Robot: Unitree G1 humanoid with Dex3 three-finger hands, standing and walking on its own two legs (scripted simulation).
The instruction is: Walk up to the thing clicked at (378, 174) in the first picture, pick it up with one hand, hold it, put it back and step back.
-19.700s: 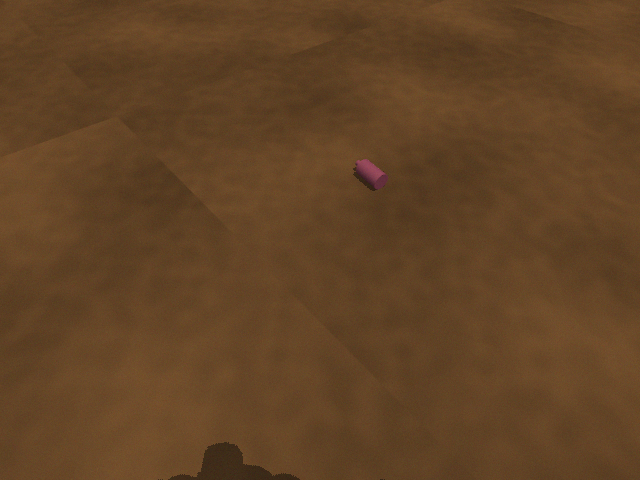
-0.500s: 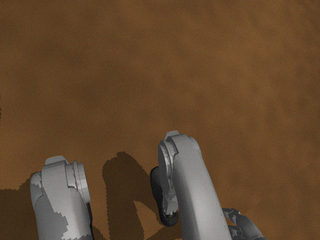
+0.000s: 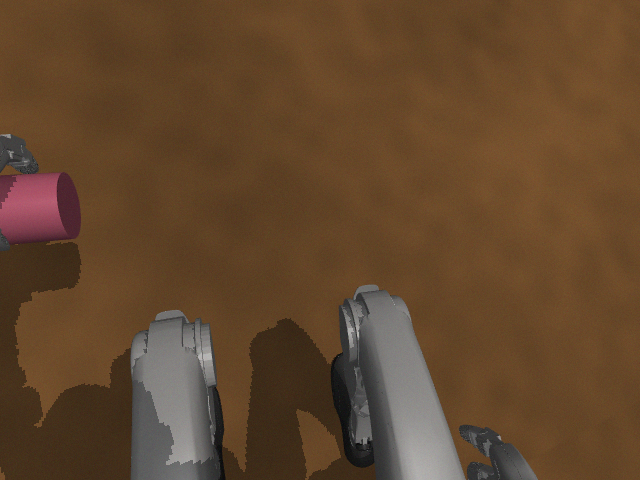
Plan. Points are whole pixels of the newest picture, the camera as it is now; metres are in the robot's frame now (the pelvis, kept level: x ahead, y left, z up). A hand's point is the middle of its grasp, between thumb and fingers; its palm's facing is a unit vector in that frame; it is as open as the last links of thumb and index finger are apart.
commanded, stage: lift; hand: left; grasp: from above
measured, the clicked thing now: out of the picture +0.45 +0.36 -0.15
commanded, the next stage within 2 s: hold in 1.20 s
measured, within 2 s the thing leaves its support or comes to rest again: neither
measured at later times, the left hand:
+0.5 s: hand out of the picture +0.37 +0.28 +0.11, palm faces -0.42 -0.12 -0.90, open 10.3 cm
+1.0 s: hand out of the picture +0.36 +0.24 +0.23, palm faces -0.43 -0.12 -0.90, open 10.3 cm
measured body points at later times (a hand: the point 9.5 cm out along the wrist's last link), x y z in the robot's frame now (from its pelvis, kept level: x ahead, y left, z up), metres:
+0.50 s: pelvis +0.01 -0.01 +0.17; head +0.14 +0.02 +0.60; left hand +0.38 +0.29 +0.16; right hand +0.15 -0.27 +0.05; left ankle +0.08 +0.11 -0.36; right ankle +0.11 -0.16 -0.36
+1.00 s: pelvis +0.05 -0.02 +0.30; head +0.11 -0.02 +0.75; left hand +0.37 +0.25 +0.28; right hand +0.16 -0.28 +0.18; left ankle +0.08 +0.11 -0.36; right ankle +0.11 -0.16 -0.36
